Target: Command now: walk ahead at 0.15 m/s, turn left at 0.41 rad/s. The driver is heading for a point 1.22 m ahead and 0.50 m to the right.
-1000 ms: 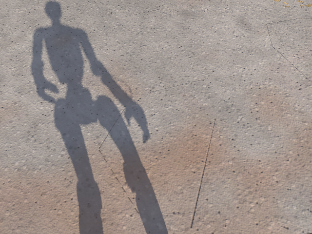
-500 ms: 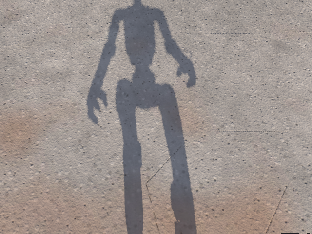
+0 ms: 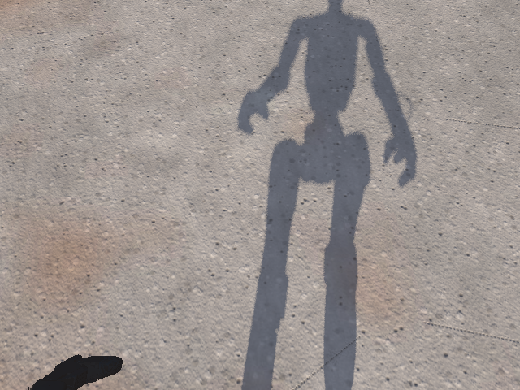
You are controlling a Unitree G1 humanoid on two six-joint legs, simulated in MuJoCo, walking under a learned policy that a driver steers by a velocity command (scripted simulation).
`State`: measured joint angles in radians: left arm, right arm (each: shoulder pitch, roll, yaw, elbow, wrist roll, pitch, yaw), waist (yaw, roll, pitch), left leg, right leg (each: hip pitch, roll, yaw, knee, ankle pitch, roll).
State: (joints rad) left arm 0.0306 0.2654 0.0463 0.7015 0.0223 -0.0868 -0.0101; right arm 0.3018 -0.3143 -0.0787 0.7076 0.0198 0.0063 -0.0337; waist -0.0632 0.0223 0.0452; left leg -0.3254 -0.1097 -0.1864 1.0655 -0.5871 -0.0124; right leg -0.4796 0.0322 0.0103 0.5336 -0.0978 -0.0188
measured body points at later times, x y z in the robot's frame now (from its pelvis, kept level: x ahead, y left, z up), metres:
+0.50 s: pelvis +0.06 -0.01 +0.01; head +0.09 -0.02 +0.46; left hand +0.23 +0.26 -0.09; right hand +0.17 -0.31 -0.09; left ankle +0.06 +0.14 -0.72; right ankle +0.06 -0.12 -0.70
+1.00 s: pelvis +0.07 -0.03 +0.02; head +0.10 -0.05 +0.47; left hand +0.33 +0.17 -0.07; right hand +0.10 -0.35 -0.08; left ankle +0.15 +0.10 -0.70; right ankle +0.06 -0.12 -0.72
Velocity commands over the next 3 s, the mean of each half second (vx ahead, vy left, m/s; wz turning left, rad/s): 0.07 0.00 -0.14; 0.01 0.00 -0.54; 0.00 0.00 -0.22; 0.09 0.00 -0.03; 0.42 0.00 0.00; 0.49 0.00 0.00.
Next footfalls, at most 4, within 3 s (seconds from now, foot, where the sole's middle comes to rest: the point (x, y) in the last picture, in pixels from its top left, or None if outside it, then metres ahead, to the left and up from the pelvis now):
0.24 left None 0.10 0.13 -0.76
0.56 right None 0.10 -0.13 -0.76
1.04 left None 0.18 0.07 -0.76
1.36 right None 0.02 -0.14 -0.76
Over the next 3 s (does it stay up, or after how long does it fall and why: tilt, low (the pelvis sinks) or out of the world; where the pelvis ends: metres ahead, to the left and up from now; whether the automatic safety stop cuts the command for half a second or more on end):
stays up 0.56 -0.29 0.01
